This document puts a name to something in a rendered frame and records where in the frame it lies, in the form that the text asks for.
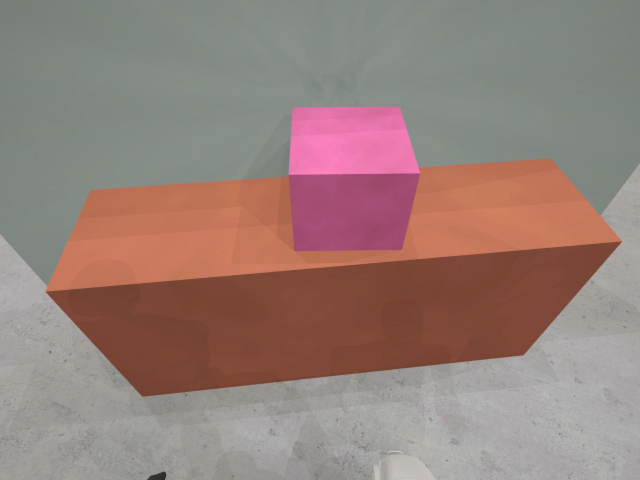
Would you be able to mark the pedestal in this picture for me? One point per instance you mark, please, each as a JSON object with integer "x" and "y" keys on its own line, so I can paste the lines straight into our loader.
{"x": 196, "y": 286}

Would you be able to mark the robot right thigh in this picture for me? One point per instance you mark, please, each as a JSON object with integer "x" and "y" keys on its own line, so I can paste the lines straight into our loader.
{"x": 401, "y": 467}

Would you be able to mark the carton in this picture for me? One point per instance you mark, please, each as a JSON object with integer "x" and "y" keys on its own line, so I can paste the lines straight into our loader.
{"x": 353, "y": 177}

